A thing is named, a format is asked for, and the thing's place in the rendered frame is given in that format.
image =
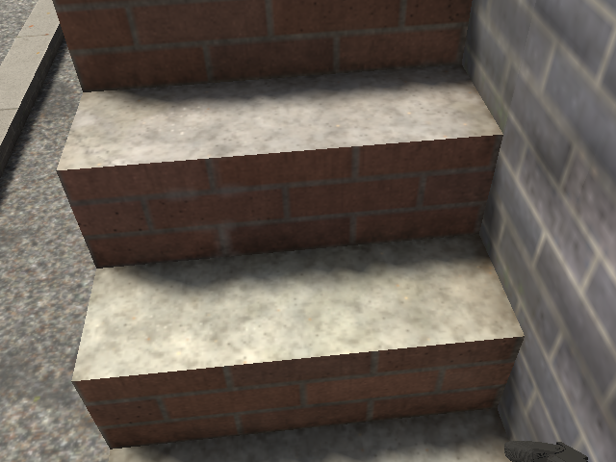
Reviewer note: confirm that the right robot hand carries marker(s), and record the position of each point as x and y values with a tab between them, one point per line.
528	451

